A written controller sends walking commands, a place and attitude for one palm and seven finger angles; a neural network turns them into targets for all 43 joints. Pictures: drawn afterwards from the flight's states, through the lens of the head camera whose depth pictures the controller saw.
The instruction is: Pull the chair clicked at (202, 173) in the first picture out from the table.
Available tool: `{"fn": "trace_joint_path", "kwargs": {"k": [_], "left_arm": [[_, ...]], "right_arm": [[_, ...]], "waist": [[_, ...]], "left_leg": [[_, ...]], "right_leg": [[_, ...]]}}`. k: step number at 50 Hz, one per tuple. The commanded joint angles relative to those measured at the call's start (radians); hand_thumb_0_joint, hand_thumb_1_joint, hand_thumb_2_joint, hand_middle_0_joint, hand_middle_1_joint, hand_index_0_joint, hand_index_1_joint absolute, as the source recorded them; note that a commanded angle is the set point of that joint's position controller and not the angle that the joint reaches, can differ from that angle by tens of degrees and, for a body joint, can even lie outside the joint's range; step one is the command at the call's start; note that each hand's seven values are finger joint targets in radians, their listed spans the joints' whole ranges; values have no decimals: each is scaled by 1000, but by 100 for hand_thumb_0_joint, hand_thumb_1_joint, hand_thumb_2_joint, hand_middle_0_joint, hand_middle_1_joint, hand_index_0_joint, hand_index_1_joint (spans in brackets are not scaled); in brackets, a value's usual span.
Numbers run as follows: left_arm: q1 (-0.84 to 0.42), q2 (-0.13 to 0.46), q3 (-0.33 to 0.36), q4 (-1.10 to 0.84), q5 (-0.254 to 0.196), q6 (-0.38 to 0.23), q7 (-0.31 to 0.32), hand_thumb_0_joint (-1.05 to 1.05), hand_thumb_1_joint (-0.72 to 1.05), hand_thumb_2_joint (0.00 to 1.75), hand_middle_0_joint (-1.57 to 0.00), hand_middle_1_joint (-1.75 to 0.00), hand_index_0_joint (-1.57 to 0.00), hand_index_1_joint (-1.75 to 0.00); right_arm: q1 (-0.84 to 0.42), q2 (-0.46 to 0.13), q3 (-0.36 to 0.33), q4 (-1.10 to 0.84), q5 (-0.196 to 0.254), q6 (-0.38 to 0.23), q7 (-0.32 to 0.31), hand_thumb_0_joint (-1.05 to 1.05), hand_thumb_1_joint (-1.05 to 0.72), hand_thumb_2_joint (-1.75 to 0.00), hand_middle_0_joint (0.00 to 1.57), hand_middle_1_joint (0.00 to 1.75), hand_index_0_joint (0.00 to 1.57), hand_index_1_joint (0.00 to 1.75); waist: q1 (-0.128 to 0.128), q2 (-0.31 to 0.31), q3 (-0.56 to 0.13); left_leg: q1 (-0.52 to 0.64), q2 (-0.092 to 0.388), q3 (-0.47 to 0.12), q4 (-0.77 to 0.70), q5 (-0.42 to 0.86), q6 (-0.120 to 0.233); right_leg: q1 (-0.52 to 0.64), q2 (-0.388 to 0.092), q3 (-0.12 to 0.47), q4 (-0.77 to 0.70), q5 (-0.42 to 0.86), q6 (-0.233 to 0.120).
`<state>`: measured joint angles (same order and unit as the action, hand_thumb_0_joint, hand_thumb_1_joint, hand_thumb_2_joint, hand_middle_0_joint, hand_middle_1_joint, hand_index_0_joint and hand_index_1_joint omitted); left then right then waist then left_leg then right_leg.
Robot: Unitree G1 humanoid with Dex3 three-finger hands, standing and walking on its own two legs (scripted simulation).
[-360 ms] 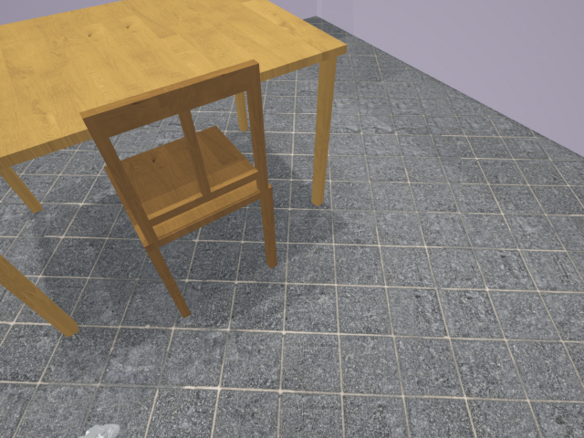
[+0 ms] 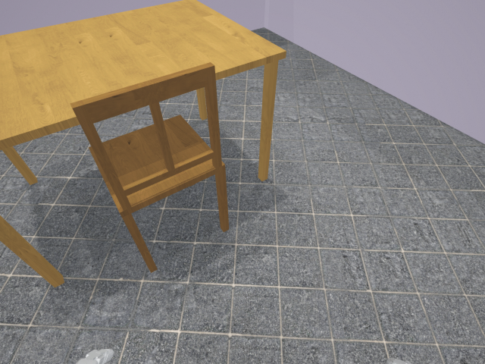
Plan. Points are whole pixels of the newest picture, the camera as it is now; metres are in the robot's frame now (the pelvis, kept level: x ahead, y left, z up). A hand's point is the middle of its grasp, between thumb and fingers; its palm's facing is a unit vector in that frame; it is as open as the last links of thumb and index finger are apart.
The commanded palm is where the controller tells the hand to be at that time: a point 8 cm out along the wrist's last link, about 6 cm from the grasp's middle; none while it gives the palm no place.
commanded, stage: stand and wait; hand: left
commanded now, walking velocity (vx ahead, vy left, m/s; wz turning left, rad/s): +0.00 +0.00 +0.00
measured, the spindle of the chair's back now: (162, 138) +0.75 +0.30 -0.10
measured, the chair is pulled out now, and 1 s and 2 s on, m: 0.00 0.00 0.00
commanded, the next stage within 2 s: look at it before walking up in 0.76 s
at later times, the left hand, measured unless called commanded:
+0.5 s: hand out of the picture +0.05 +0.23 -0.15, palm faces -0.03 -0.94 -0.34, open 7.4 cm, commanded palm none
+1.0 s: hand out of the picture +0.05 +0.23 -0.15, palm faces -0.04 -0.94 -0.33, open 7.4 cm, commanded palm none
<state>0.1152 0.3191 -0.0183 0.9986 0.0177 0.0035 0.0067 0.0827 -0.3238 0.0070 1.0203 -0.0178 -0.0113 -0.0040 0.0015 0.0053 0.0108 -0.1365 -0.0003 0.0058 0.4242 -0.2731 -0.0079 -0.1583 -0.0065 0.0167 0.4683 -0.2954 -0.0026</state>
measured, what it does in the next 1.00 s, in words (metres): stands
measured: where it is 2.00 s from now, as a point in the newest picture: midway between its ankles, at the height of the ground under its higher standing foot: outside the picture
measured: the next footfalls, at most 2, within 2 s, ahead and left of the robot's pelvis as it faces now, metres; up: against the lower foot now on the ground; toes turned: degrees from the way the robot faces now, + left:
none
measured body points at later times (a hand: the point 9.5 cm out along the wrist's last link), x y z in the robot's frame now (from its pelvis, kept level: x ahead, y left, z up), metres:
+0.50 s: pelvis -0.01 -0.01 +0.00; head -0.01 -0.02 +0.45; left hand +0.06 +0.28 -0.13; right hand +0.05 -0.30 -0.14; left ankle -0.03 +0.13 -0.74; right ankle -0.03 -0.12 -0.74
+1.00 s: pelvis -0.02 -0.01 +0.01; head -0.02 -0.01 +0.46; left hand +0.06 +0.28 -0.13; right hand +0.04 -0.30 -0.13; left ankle -0.03 +0.13 -0.74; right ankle -0.03 -0.12 -0.74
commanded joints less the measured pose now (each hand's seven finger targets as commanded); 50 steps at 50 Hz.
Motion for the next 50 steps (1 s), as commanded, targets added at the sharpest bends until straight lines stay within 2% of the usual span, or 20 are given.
{"fn": "trace_joint_path", "kwargs": {"k": [1,3,7,19,21,24,27,32,39,50], "left_arm": [[-25,208,56,-51,-6,-23,14,0,90,90,-20,-30,-20,-30],[-24,208,56,-43,-5,-23,14,0,90,90,-20,-30,-20,-30],[-15,207,58,-26,-6,-25,15,0,90,90,-20,-30,-20,-30],[-10,205,54,19,-8,-28,13,0,90,90,-20,-30,-20,-30],[-7,204,54,23,-9,-29,12,0,90,90,-20,-30,-20,-30],[-10,206,54,25,-8,-29,12,0,90,90,-20,-30,-20,-30],[-12,207,54,26,-8,-30,12,0,90,90,-20,-30,-20,-30],[-14,205,54,25,-7,-29,11,0,90,90,-20,-30,-20,-30],[-20,204,55,24,-6,-29,9,0,90,90,-20,-30,-20,-30],[-14,205,54,28,-8,-32,10,0,90,90,-20,-30,-20,-30]], "right_arm": [[-27,-188,-41,-48,4,-19,-20,0,-90,-90,20,30,20,30],[-22,-188,-41,-40,4,-18,-20,0,-90,-90,20,30,20,30],[-9,-185,-40,-21,7,-19,-21,0,-90,-90,20,30,20,30],[16,-182,-34,27,8,-16,-19,0,-90,-90,20,30,20,30],[18,-185,-34,30,7,-18,-19,0,-90,-90,20,30,20,30],[19,-182,-35,34,7,-17,-18,0,-90,-90,20,30,20,30],[22,-183,-35,36,7,-17,-18,0,-90,-90,20,30,20,30],[22,-183,-35,38,7,-19,-17,0,-90,-90,20,30,20,30],[22,-184,-35,41,6,-19,-16,0,-90,-90,20,30,20,30],[22,-192,-36,43,8,-25,-17,0,-90,-90,20,30,20,30]], "waist": [[-1,-16,-75],[-2,-3,-67],[-3,-19,-80],[-2,-16,-34],[-2,-16,-50],[-2,-24,-28],[-3,-31,-28],[-2,-8,-27],[-3,-17,-17],[-2,-13,-41]], "left_leg": [[41,109,-68,-49,314,38],[41,110,-66,-54,308,35],[52,113,-69,-58,312,34],[26,113,-71,-96,207,25],[36,114,-74,-98,213,25],[27,114,-74,-102,196,24],[25,113,-76,-104,187,23],[23,116,-78,-111,186,23],[16,115,-81,-117,165,23],[34,123,-83,-118,225,26]], "right_leg": [[19,-106,73,-70,350,-31],[17,-105,73,-76,344,-29],[34,-106,76,-85,358,-31],[18,-108,94,-135,266,-31],[23,-108,96,-136,270,-32],[10,-108,100,-146,251,-32],[5,-106,102,-152,234,-31],[2,-103,103,-155,219,-30],[-10,-101,107,-168,182,-27],[17,-104,96,-153,258,-25]]}}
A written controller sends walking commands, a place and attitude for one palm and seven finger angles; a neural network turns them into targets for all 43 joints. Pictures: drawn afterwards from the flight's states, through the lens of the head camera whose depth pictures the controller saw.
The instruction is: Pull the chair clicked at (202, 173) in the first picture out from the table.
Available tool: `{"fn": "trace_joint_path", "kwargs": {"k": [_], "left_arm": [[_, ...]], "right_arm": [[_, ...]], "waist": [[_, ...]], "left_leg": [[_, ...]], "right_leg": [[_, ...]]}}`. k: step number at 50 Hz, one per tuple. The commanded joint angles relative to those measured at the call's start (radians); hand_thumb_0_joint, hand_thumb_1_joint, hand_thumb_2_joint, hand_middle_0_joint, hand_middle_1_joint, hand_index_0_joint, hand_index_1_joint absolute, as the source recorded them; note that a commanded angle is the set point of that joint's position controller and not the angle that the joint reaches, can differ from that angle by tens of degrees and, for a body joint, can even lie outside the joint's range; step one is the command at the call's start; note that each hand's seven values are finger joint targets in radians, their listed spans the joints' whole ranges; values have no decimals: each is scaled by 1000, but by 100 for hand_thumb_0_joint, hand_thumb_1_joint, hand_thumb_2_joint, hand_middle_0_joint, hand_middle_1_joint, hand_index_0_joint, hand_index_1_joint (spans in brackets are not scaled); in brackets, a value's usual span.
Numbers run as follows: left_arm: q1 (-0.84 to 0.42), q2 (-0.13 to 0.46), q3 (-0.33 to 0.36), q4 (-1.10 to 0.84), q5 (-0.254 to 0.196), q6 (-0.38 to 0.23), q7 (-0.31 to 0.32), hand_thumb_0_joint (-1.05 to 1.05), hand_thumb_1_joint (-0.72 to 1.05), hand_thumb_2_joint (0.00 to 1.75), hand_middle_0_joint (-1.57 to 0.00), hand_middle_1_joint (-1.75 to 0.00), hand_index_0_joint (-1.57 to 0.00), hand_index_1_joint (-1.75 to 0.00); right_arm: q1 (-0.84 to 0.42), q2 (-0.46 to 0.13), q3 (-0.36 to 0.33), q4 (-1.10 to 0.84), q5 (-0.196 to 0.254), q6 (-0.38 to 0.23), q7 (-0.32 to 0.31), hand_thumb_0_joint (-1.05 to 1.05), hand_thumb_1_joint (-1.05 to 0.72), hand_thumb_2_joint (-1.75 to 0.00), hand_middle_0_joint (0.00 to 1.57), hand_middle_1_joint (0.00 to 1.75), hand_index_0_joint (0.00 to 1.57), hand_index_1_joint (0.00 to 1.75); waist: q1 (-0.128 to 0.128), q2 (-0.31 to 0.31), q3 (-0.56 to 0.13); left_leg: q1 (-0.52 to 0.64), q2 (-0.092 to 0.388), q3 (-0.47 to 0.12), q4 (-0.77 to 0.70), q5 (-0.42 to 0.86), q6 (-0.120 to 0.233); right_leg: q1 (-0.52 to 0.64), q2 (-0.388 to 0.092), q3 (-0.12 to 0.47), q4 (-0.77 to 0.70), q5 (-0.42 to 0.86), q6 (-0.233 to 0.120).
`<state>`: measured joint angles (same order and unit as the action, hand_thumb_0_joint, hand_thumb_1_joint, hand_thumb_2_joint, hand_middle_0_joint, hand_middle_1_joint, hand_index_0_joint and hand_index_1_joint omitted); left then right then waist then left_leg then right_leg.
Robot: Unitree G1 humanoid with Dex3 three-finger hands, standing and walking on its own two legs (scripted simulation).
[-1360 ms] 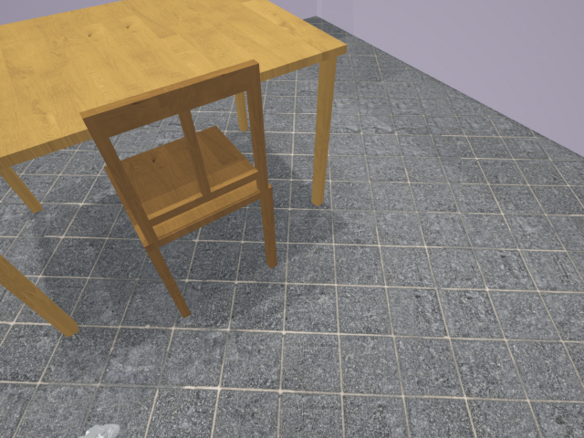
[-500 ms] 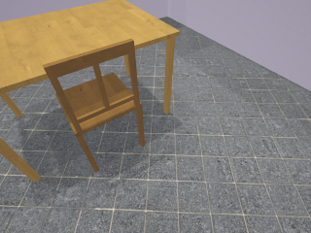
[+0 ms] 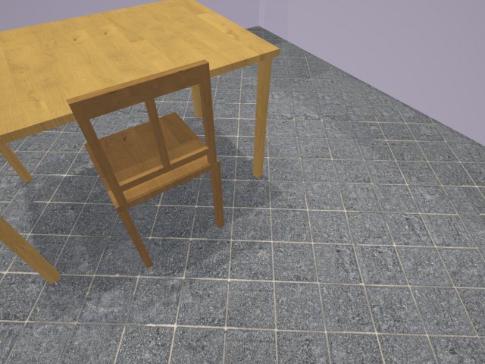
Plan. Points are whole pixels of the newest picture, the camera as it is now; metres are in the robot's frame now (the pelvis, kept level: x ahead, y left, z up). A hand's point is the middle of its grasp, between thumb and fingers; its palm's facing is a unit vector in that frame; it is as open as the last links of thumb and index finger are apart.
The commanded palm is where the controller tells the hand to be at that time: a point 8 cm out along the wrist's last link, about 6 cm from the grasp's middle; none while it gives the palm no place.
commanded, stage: look at it before walking up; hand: left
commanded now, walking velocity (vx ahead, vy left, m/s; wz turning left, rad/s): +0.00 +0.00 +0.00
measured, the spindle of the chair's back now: (158, 134) +0.77 +0.31 -0.11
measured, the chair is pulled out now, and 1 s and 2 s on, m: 0.00 0.00 0.00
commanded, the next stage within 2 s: walk to a spot facing it in 0.38 s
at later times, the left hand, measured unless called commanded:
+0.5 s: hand out of the picture +0.07 +0.25 -0.16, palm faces -0.03 -0.94 -0.33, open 7.4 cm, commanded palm none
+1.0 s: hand out of the picture +0.04 +0.17 -0.17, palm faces -0.16 -0.95 -0.26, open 7.4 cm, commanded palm none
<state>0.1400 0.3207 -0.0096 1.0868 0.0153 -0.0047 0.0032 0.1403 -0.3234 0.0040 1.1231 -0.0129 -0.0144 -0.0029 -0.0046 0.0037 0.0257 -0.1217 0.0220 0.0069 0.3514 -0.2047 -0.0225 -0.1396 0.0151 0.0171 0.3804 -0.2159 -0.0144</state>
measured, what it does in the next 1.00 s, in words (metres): lifts its left foot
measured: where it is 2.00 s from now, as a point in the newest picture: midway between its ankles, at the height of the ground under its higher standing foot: outside the picture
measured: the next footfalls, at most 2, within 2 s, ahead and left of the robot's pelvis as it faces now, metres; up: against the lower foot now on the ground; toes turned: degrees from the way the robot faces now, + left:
left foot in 1.32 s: +0.04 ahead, +0.12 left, +0.00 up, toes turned -24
right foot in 1.80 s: +0.15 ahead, -0.26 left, +0.00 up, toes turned -51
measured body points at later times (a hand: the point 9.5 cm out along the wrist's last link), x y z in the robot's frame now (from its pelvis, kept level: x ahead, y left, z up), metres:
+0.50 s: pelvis +0.00 +0.01 +0.00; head +0.00 +0.01 +0.45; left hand +0.08 +0.30 -0.13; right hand +0.08 -0.28 -0.13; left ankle -0.01 +0.13 -0.75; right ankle -0.01 -0.11 -0.75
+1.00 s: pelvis -0.03 -0.02 -0.02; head +0.00 -0.05 +0.43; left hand +0.05 +0.22 -0.15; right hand -0.01 -0.28 -0.18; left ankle -0.02 +0.13 -0.68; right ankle -0.01 -0.10 -0.75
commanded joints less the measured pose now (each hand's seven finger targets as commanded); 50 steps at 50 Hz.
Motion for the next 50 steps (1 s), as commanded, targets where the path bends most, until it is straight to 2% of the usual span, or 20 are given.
{"fn": "trace_joint_path", "kwargs": {"k": [1,15,25,26,29,32,35,37,38,39,40,41,42,43,44,45,46,47,48,50], "left_arm": [[-36,204,45,-59,-5,-23,13,0,90,90,-20,-30,-20,-30],[-33,208,45,-53,-4,-24,13,0,90,90,-20,-30,-20,-30],[-35,213,46,-56,-3,-24,12,0,90,90,-20,-30,-20,-30],[-39,210,49,-62,-3,-19,11,0,90,90,-20,-30,-20,-30],[19,114,39,-66,-4,13,16,0,90,90,-20,-30,-20,-30],[38,113,54,-104,0,30,12,0,90,90,-20,-30,-20,-30],[56,93,65,-145,3,43,2,0,90,90,-20,-30,-20,-30],[69,66,70,-168,4,53,-4,0,90,90,-20,-30,-20,-30],[68,53,75,-183,4,57,-7,0,90,90,-20,-30,-20,-30],[88,41,81,-189,4,57,-11,0,90,90,-20,-30,-20,-30],[137,31,84,-182,5,53,-15,0,90,90,-20,-30,-20,-30],[199,33,90,-167,7,46,-16,0,90,90,-20,-30,-20,-30],[237,89,102,-159,16,31,-12,0,90,90,-20,-30,-20,-30],[240,192,122,-172,22,20,5,0,90,90,-20,-30,-20,-30],[263,167,120,-179,4,23,16,0,90,90,-20,-30,-20,-30],[197,143,118,-188,6,25,18,0,90,90,-20,-30,-20,-30],[148,115,111,-206,3,24,18,0,90,90,-20,-30,-20,-30],[119,100,110,-216,2,21,19,0,90,90,-20,-30,-20,-30],[118,91,109,-224,2,17,18,0,90,90,-20,-30,-20,-30],[144,87,112,-220,2,16,15,0,90,90,-20,-30,-20,-30]], "right_arm": [[-37,-193,-32,-59,3,-22,-18,0,-90,-90,20,30,20,30],[-43,-198,-34,-58,4,-24,-19,0,-90,-90,20,30,20,30],[-53,-204,-37,-59,4,-23,-19,0,-90,-90,20,30,20,30],[-45,-200,-38,-62,2,-22,-21,0,-90,-90,20,30,20,30],[22,-93,-29,-66,1,-3,-27,0,-90,-90,20,30,20,30],[43,-109,-50,-107,1,11,-35,0,-90,-90,20,30,20,30],[32,-129,-72,-150,-3,18,-37,0,-90,-90,20,30,20,30],[22,-138,-85,-172,-3,15,-35,0,-90,-90,20,30,20,30],[20,-132,-88,-185,-5,13,-34,0,-90,-90,20,30,20,30],[-6,-126,-90,-197,-8,12,-35,0,-90,-90,20,30,20,30],[-36,-126,-92,-207,-12,14,-34,0,-90,-90,20,30,20,30],[-44,-118,-94,-212,-10,17,-32,0,-90,-90,20,30,20,30],[-29,-86,-93,-222,-3,27,-28,0,-90,-90,20,30,20,30],[-9,0,-77,-260,2,30,-22,0,-90,-90,20,30,20,30],[-37,-31,-81,-261,3,43,-29,0,-90,-90,20,30,20,30],[-48,-22,-86,-255,4,41,-28,0,-90,-90,20,30,20,30],[-39,-27,-88,-247,1,41,-25,0,-90,-90,20,30,20,30],[-16,-17,-88,-234,-3,39,-21,0,-90,-90,20,30,20,30],[-1,-7,-86,-229,-5,39,-20,0,-90,-90,20,30,20,30],[-1,1,-87,-230,-6,42,-22,0,-90,-90,20,30,20,30]], "waist": [[4,-2,-60],[4,-1,-68],[3,-10,-48],[1,-9,-46],[-5,-2,-64],[-6,9,-59],[1,83,-25],[8,172,-9],[7,193,-4],[27,178,-3],[55,156,-8],[79,110,-33],[89,-104,-29],[72,-397,-18],[91,-281,-38],[57,-219,2],[38,-163,24],[20,-105,6],[17,-103,-25],[27,-104,-52]], "left_leg": [[22,101,-84,-47,159,40],[35,102,-88,-53,184,41],[40,104,-83,-57,167,41],[44,107,-72,-43,170,39],[54,115,-23,20,195,23],[55,144,-11,54,189,34],[20,216,-47,34,147,78],[-14,318,-95,-14,196,152],[-48,356,-99,-26,226,185],[-75,359,-69,8,272,184],[-99,334,-13,76,277,154],[-124,288,44,193,235,109],[-207,171,126,417,49,31],[-440,16,143,671,-373,-30],[-401,28,-22,759,-369,-12],[-433,36,-48,819,-313,-9],[-430,51,-60,833,-246,-13],[-409,60,-51,820,-197,-20],[-393,54,-42,797,-174,-26],[-384,40,-35,751,-166,-34]], "right_leg": [[1,-126,94,-66,180,-13],[14,-128,90,-69,201,-10],[-5,-125,101,-79,193,-11],[-17,-121,107,-67,212,-13],[-61,-113,121,7,284,-2],[-128,-84,125,93,286,-2],[-212,-33,91,228,162,10],[-261,-8,28,420,-163,25],[-255,-29,9,487,-277,29],[-221,-57,16,464,-290,22],[-165,-61,-5,389,-231,20],[-84,-56,-21,256,-104,21],[-38,-114,103,57,134,0],[10,-362,496,-73,378,-99],[-53,-353,516,-113,296,-144],[-88,-322,509,-105,188,-171],[-118,-288,461,-101,131,-175],[-122,-261,413,-89,124,-168],[-104,-238,384,-82,132,-157],[-79,-220,382,-81,121,-152]]}}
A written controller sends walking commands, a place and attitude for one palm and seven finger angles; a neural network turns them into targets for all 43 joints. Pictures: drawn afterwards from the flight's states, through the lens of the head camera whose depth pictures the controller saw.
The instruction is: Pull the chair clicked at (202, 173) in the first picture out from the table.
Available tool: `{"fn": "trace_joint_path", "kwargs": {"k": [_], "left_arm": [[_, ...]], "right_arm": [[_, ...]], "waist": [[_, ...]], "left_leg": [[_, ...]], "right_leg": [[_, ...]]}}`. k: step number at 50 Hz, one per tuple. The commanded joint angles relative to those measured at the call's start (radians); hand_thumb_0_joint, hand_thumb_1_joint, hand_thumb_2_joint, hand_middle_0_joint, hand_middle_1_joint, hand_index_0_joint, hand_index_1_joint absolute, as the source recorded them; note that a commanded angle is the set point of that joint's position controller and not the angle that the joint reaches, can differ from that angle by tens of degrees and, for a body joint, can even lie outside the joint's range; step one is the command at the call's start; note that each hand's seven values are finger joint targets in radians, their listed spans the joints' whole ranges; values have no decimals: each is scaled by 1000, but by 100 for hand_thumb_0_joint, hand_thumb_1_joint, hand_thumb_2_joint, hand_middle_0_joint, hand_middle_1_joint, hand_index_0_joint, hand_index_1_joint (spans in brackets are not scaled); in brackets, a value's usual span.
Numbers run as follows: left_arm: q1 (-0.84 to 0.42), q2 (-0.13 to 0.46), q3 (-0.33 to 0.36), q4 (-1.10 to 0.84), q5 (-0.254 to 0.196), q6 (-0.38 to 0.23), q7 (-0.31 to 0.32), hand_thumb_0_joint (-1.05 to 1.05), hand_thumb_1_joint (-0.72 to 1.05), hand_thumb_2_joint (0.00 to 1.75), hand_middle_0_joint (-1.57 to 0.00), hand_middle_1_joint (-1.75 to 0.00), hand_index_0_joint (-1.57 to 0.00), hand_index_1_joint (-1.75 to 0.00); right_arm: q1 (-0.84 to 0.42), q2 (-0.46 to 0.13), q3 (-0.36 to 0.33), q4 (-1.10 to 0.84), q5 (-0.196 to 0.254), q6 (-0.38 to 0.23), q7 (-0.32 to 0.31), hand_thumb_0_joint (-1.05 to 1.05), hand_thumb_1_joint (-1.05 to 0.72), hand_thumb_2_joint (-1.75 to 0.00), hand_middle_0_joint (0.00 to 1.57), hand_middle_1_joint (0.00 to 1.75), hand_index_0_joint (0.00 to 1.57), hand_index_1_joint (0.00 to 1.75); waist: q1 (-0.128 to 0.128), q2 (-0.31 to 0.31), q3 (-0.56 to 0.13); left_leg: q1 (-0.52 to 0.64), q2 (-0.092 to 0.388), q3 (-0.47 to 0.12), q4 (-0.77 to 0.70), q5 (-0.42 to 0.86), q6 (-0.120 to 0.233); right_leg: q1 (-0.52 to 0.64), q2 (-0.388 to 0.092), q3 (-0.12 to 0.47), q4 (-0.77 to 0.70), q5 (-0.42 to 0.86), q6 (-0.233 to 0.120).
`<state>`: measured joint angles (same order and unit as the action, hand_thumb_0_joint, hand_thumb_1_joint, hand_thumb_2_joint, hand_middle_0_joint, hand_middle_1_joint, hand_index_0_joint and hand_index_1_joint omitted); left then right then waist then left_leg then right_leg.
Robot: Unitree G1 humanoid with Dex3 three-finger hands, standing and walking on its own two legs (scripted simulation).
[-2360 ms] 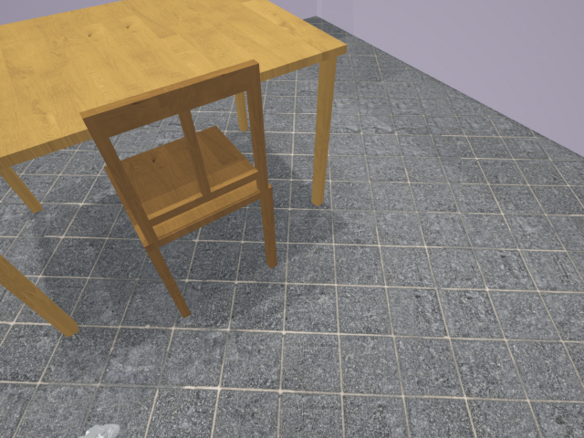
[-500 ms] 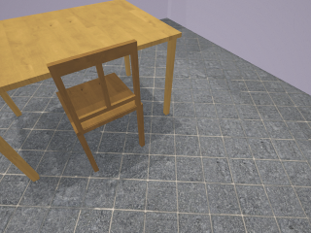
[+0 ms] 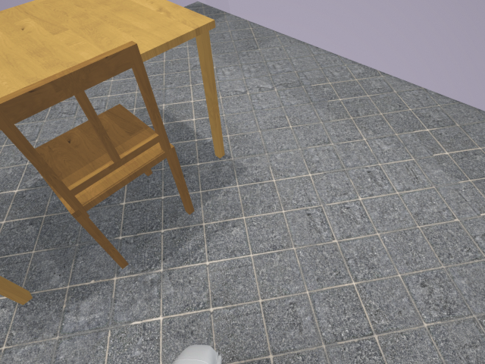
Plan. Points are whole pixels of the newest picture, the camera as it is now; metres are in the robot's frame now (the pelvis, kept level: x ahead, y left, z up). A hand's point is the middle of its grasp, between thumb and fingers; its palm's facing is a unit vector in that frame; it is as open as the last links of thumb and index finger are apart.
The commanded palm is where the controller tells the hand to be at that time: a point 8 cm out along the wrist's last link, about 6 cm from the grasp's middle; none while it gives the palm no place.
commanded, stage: walk to a spot facing it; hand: left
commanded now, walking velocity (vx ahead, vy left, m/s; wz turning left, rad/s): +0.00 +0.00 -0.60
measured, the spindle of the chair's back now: (99, 129) +0.70 +0.50 -0.09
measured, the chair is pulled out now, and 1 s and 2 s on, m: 0.00 0.00 0.00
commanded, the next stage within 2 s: turn to face it in 1.44 s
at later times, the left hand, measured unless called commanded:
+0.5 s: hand (131, 348) +0.16 +0.24 -0.15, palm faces -0.24 -0.95 -0.20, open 7.4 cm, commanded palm none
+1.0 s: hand (259, 248) +0.38 +0.01 -0.17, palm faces -0.60 -0.78 -0.19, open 7.2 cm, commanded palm none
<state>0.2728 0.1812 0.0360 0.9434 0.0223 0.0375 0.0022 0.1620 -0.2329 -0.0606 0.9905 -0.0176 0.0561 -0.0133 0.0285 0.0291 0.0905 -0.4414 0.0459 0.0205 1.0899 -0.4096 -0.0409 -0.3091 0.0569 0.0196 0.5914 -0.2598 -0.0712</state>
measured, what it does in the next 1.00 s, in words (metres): walks ahead, turning right: left foot, then right foot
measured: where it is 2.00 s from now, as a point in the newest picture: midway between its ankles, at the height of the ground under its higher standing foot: (323, 301)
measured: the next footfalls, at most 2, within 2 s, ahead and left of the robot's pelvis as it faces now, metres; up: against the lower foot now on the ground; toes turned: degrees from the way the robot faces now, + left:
left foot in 0.32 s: +0.03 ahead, +0.15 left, +0.00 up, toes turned -11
right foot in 0.80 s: +0.23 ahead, -0.20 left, +0.00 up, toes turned -38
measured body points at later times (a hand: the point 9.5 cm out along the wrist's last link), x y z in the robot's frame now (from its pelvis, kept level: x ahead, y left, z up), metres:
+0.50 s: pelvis +0.04 +0.04 +0.02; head +0.05 +0.07 +0.46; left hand +0.17 +0.29 -0.14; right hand -0.01 -0.21 -0.11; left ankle +0.00 +0.16 -0.73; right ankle +0.04 -0.11 -0.64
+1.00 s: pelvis +0.19 -0.08 +0.00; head +0.22 -0.09 +0.45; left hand +0.41 +0.05 -0.15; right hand +0.04 -0.27 -0.15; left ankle +0.28 +0.04 -0.65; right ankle +0.19 -0.17 -0.73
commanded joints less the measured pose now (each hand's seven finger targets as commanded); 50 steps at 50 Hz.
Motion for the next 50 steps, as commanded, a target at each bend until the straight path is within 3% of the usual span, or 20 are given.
{"fn": "trace_joint_path", "kwargs": {"k": [1,10,14,15,16,17,20,22,27,32,35,37,38,39,40,41,42,44,47,50], "left_arm": [[23,228,70,-72,-5,-25,14,0,90,90,-20,-30,-20,-30],[61,240,84,-66,4,-34,-3,0,90,90,-20,-30,-20,-30],[-36,226,86,-98,-1,-24,-10,0,90,90,-20,-30,-20,-30],[-53,165,75,-121,-5,-23,-18,0,90,90,-20,-30,-20,-30],[-90,118,71,-159,-12,-30,-30,0,90,90,-20,-30,-20,-30],[-134,160,84,-184,1,-42,-42,0,90,90,-20,-30,-20,-30],[-76,142,84,-113,20,-26,-67,0,90,90,-20,-30,-20,-30],[-53,114,74,-93,17,-22,-71,0,90,90,-20,-30,-20,-30],[-192,83,45,-121,13,-19,-75,0,90,90,-20,-30,-20,-30],[-343,54,23,-142,6,-25,-79,0,90,90,-20,-30,-20,-30],[-296,65,27,-123,5,-34,-73,0,90,90,-20,-30,-20,-30],[-142,109,41,-74,8,-47,-61,0,90,90,-20,-30,-20,-30],[21,145,58,-27,12,-59,-54,0,90,90,-20,-30,-20,-30],[142,252,81,9,13,-72,-41,0,90,90,-20,-30,-20,-30],[227,343,99,23,-6,-78,-28,0,90,90,-20,-30,-20,-30],[204,354,100,20,-25,-68,-17,0,90,90,-20,-30,-20,-30],[106,313,92,-11,-23,-65,-13,0,90,90,-20,-30,-20,-30],[-27,215,58,-34,-15,-75,-3,0,90,90,-20,-30,-20,-30],[-96,174,48,-34,4,-86,3,0,90,90,-20,-30,-20,-30],[-81,157,54,-26,3,-89,-1,0,90,90,-20,-30,-20,-30]], "right_arm": [[-26,-86,-21,-98,-1,-28,-12,0,-90,-90,20,30,20,30],[-26,-79,-20,-142,0,-62,3,0,-90,-90,20,30,20,30],[183,-93,-24,-90,10,-87,-14,0,-90,-90,20,30,20,30],[256,-166,-37,-73,4,-94,-28,0,-90,-90,20,30,20,30],[262,-261,-50,-89,-6,-98,-33,0,-90,-90,20,30,20,30],[206,-251,-42,-117,1,-104,-32,0,-90,-90,20,30,20,30],[118,-140,-5,-114,-7,-121,-22,0,-90,-90,20,30,20,30],[158,-110,11,-96,-1,-136,-25,0,-90,-90,20,30,20,30],[322,-95,18,-25,0,-150,-29,0,-90,-90,20,30,20,30],[396,-86,20,25,-13,-143,-29,0,-90,-90,20,30,20,30],[377,-113,9,37,-11,-139,-29,0,-90,-90,20,30,20,30],[361,-148,-4,36,-5,-136,-26,0,-90,-90,20,30,20,30],[326,-153,-5,23,1,-134,-21,0,-90,-90,20,30,20,30],[350,-100,4,11,21,-132,-6,0,-90,-90,20,30,20,30],[354,-31,10,-30,31,-140,-12,0,-90,-90,20,30,20,30],[245,-54,4,-60,21,-143,-18,0,-90,-90,20,30,20,30],[231,-51,-2,-70,17,-140,-16,0,-90,-90,20,30,20,30],[215,-47,-1,-38,-4,-111,-9,0,-90,-90,20,30,20,30],[325,-2,0,3,-13,-76,0,0,-90,-90,20,30,20,30],[276,7,-5,-21,-17,-70,12,0,-90,-90,20,30,20,30]], "waist": [[-1,-135,-123],[26,-186,-113],[-69,-165,-137],[-109,25,-135],[-116,271,-67],[-94,139,-8],[-20,87,56],[-12,89,28],[-65,88,60],[-106,120,107],[-66,141,55],[7,120,-71],[90,112,-157],[130,-29,-288],[118,-173,-418],[125,-64,-343],[71,-92,-271],[-4,-23,-104],[-93,-89,-88],[-85,-140,-61]], "left_leg": [[-68,11,-46,-8,40,-18],[41,-37,-10,-343,-32,4],[495,-60,-1,-719,56,53],[662,115,-186,-858,-113,96],[627,402,-495,-979,-327,171],[468,484,-549,-993,-333,234],[313,281,-213,-979,-107,146],[357,238,-95,-946,86,134],[505,263,15,-885,479,158],[502,261,143,-857,665,146],[531,277,220,-740,993,137],[508,278,241,-501,1170,109],[404,250,267,-289,1063,71],[98,198,252,17,592,37],[-168,45,178,391,-174,-7],[-234,73,38,422,-131,21],[-233,106,5,422,-45,20],[-136,164,-8,292,59,15],[-27,151,25,108,102,-2],[-24,135,52,-45,175,-15]], "right_leg": [[105,-254,379,-293,151,-92],[66,-201,502,-406,-316,-111],[-213,-87,412,-291,-318,-20],[-410,6,302,-96,-339,29],[-569,51,112,206,-292,69],[-551,-63,75,324,-226,83],[-469,-92,24,540,-8,103],[-477,-100,3,601,63,110],[-576,-139,-72,516,88,116],[-446,-112,-163,236,90,79],[-285,-53,-205,131,41,25],[-31,-7,-220,53,14,-15],[220,8,-225,-30,83,-29],[567,-190,13,-62,98,-101],[720,-501,536,-153,256,-232],[608,-492,509,-224,312,-256],[471,-467,475,-258,169,-227],[115,-377,293,-333,25,-159],[-72,-283,149,-385,-48,-114],[-122,-240,135,-419,-156,-110]]}}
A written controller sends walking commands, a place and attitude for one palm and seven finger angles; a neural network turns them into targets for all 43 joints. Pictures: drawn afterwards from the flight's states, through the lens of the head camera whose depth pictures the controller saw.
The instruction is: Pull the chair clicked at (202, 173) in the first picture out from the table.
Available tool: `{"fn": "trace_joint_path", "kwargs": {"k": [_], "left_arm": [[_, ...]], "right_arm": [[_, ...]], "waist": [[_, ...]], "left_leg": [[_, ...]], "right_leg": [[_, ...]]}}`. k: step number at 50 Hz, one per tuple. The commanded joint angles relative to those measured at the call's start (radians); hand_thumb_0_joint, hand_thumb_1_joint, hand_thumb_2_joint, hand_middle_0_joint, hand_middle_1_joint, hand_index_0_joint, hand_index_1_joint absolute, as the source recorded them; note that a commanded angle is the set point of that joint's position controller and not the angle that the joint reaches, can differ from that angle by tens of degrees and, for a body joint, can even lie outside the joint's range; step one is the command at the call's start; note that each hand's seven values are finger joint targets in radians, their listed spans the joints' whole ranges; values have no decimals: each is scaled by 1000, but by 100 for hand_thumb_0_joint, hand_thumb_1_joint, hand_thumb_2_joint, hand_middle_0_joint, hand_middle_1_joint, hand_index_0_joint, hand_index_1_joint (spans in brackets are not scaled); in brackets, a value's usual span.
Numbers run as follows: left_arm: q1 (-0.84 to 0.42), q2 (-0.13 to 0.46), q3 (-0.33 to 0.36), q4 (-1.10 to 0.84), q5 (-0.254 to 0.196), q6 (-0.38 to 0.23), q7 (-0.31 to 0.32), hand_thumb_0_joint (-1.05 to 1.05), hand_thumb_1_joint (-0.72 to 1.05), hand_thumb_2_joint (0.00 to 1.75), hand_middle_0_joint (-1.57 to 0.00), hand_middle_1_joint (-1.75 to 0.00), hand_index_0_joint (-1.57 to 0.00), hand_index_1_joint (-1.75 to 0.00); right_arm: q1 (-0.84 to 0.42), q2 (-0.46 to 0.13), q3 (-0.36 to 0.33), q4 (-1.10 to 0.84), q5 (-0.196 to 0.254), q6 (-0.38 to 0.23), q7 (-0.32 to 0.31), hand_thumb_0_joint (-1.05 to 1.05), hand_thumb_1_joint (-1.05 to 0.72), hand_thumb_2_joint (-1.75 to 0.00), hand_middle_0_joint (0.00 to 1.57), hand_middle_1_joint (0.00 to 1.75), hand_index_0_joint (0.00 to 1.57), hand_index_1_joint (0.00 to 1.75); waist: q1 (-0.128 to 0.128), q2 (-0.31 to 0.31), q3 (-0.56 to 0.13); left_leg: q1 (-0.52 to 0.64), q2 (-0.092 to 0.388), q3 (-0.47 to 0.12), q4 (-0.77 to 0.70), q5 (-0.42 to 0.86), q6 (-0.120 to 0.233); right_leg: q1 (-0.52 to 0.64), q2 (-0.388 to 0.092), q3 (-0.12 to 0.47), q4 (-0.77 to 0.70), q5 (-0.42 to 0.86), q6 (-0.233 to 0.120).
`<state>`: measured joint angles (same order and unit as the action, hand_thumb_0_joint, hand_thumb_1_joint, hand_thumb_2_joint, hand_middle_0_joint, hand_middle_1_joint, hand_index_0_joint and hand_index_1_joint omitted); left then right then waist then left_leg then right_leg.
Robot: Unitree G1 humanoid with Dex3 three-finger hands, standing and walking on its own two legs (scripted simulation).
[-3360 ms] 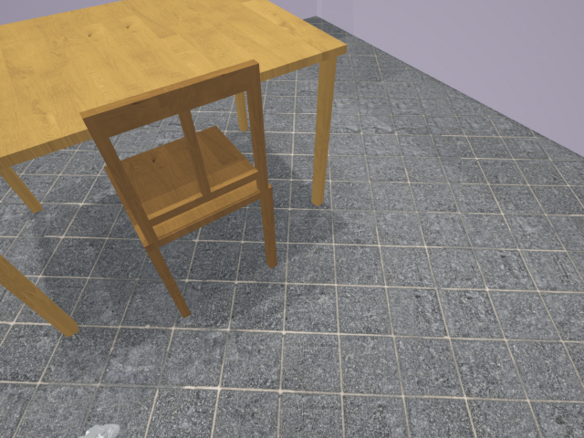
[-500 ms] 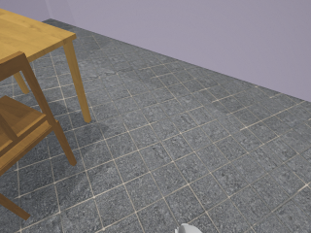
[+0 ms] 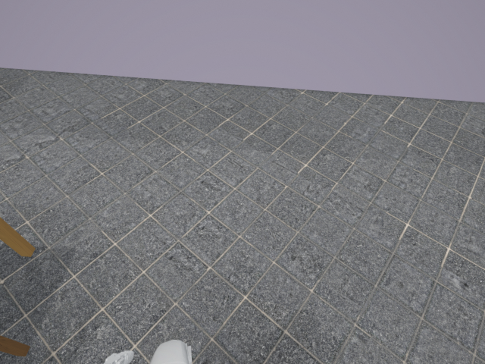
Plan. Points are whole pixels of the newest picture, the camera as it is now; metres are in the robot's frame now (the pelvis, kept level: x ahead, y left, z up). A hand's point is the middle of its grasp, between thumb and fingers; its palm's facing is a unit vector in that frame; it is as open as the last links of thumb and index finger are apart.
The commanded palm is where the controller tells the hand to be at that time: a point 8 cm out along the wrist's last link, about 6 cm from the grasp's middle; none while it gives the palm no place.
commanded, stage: walk to a spot facing it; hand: left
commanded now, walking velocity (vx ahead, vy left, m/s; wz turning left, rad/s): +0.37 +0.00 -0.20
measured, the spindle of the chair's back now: out of the picture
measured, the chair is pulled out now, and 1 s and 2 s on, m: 0.00 0.00 0.00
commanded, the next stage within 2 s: turn to face it in 0.44 s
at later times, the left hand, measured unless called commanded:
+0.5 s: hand (125, 306) +0.26 +0.23 -0.16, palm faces -0.16 -0.98 -0.12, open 7.4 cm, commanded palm none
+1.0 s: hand (162, 233) +0.43 +0.19 -0.18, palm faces -0.11 -0.98 -0.14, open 7.3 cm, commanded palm none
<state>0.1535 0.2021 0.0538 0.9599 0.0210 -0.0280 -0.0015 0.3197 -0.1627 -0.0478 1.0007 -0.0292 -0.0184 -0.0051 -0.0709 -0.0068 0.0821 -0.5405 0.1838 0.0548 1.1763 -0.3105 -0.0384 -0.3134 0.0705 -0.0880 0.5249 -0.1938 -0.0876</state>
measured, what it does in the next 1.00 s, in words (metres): walks ahead: left foot, then right foot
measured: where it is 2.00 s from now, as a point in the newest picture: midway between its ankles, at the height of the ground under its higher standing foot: (230, 352)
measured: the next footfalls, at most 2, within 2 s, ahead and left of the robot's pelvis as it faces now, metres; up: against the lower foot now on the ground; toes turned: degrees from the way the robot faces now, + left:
left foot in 0.22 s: +0.21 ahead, +0.15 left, +0.00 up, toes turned +4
right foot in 0.70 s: +0.34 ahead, -0.12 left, +0.00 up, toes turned -24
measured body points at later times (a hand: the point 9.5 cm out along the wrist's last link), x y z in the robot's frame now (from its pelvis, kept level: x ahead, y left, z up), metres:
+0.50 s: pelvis +0.19 +0.06 +0.02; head +0.22 +0.09 +0.47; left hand +0.27 +0.29 -0.15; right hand +0.16 -0.18 -0.12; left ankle +0.17 +0.14 -0.73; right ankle +0.21 -0.10 -0.64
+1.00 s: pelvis +0.29 +0.04 -0.01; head +0.31 +0.06 +0.44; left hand +0.44 +0.24 -0.16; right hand +0.28 -0.20 -0.15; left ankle +0.33 +0.13 -0.72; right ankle +0.31 -0.10 -0.73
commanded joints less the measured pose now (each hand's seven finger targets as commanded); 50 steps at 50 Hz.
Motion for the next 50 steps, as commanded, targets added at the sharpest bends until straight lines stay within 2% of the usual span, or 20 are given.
{"fn": "trace_joint_path", "kwargs": {"k": [1,6,9,10,11,12,15,17,20,29,32,33,34,35,36,38,42,47,49,50], "left_arm": [[53,139,37,-36,4,-25,1,0,90,90,-20,-30,-20,-30],[128,159,41,-18,5,-23,-3,0,90,90,-20,-30,-20,-30],[130,149,43,-18,-2,-16,-2,0,90,90,-20,-30,-20,-30],[126,119,39,-27,-4,-15,-4,0,90,90,-20,-30,-20,-30],[140,62,30,-44,-11,-15,-14,0,90,90,-20,-30,-20,-30],[100,48,25,-75,-5,-22,-17,0,90,90,-20,-30,-20,-30],[63,71,46,-45,13,-7,-33,0,90,90,-20,-30,-20,-30],[127,37,44,-16,14,14,-37,0,90,90,-20,-30,-20,-30],[137,9,43,-11,14,39,-36,0,90,90,-20,-30,-20,-30],[-22,-26,22,-43,12,37,-27,0,90,90,-20,-30,-20,-30],[99,-5,11,9,17,13,-5,0,90,90,-20,-30,-20,-30],[188,28,15,44,18,-3,3,0,90,90,-20,-30,-20,-30],[275,109,27,82,20,-20,20,0,90,90,-20,-30,-20,-30],[329,176,36,111,7,-29,23,0,90,90,-20,-30,-20,-30],[299,198,35,95,-3,-28,25,0,90,90,-20,-30,-20,-30],[156,149,31,48,-2,-7,40,0,90,90,-20,-30,-20,-30],[-26,115,26,-20,10,13,52,0,90,90,-20,-30,-20,-30],[-38,135,44,-51,11,36,46,0,90,90,-20,-30,-20,-30],[-44,130,47,-72,-1,50,38,0,90,90,-20,-30,-20,-30],[-26,91,43,-96,-8,61,31,0,90,90,-20,-30,-20,-30]], "right_arm": [[80,-64,-19,-43,-5,1,8,0,-90,-90,20,30,20,30],[-62,-67,-22,-94,2,-27,20,0,-90,-90,20,30,20,30],[-19,-84,-26,-77,4,-45,11,0,-90,-90,20,30,20,30],[63,-125,-33,-54,3,-54,-1,0,-90,-90,20,30,20,30],[164,-224,-55,-30,-12,-61,-9,0,-90,-90,20,30,20,30],[221,-278,-64,-29,-10,-52,-10,0,-90,-90,20,30,20,30],[72,-147,-23,-48,-1,-65,-22,0,-90,-90,20,30,20,30],[24,-111,-12,-46,7,-77,-28,0,-90,-90,20,30,20,30],[53,-106,-15,-24,11,-76,-35,0,-90,-90,20,30,20,30],[122,-116,-24,34,-1,-41,-35,0,-90,-90,20,30,20,30],[119,-118,-22,61,8,-32,-33,0,-90,-90,20,30,20,30],[114,-104,-16,67,15,-35,-30,0,-90,-90,20,30,20,30],[135,-51,-6,67,26,-38,-24,0,-90,-90,20,30,20,30],[159,-10,0,56,35,-31,-27,0,-90,-90,20,30,20,30],[135,-22,-3,42,39,-14,-34,0,-90,-90,20,30,20,30],[69,-33,-11,29,29,13,-32,0,-90,-90,20,30,20,30],[105,-4,-18,31,19,52,-9,0,-90,-90,20,30,20,30],[74,-21,-25,-22,11,50,11,0,-90,-90,20,30,20,30],[112,-61,-35,-23,5,44,14,0,-90,-90,20,30,20,30],[125,-131,-50,-35,0,39,14,0,-90,-90,20,30,20,30]], "waist": [[28,-108,-46],[81,-106,-8],[50,-73,-10],[13,1,-48],[-23,223,-98],[-38,330,-93],[27,74,11],[73,85,-6],[77,112,-29],[22,195,-7],[79,150,-97],[127,114,-158],[154,-34,-262],[151,-139,-325],[148,-150,-343],[129,-181,-195],[35,-115,-89],[33,-154,-58],[8,-63,-60],[5,159,-34]], "left_leg": [[69,-9,21,-190,78,-19],[133,-72,38,-445,42,-3],[336,-108,61,-652,71,-3],[499,-65,1,-736,19,13],[664,152,-285,-851,-110,94],[654,337,-477,-970,-204,181],[451,263,-280,-1016,-94,152],[426,195,-72,-982,180,113],[462,161,80,-929,503,121],[523,145,200,-801,751,141],[501,122,170,-637,826,116],[447,87,169,-534,726,80],[252,15,182,-357,419,34],[111,-101,115,-147,-268,5],[104,-97,-1,-42,-353,9],[50,-71,-41,63,-294,4],[153,-58,-6,-94,-195,-4],[196,-81,73,-367,-85,-2],[295,-101,92,-566,63,-1],[286,-8,-111,-712,49,45]], "right_leg": [[-98,-253,255,-353,-240,-97],[-27,-268,323,-322,-265,-102],[-59,-224,297,-214,-224,-65],[-132,-175,262,-60,-168,-33],[-311,-53,144,239,-208,21],[-420,-37,56,497,-376,50],[-424,-156,113,706,-162,69],[-367,-175,90,688,-73,94],[-362,-170,48,642,-37,121],[-238,-117,-56,225,-1,101],[23,-73,-84,37,81,77],[193,-107,-60,-61,248,77],[448,-294,101,-4,662,26],[568,-509,251,12,1097,-92],[495,-544,237,-27,1076,-145],[287,-529,223,-124,691,-142],[-10,-467,22,-203,223,-51],[-46,-440,-52,-130,-32,2],[-106,-394,-104,24,-141,52],[-198,-296,-133,198,-275,102]]}}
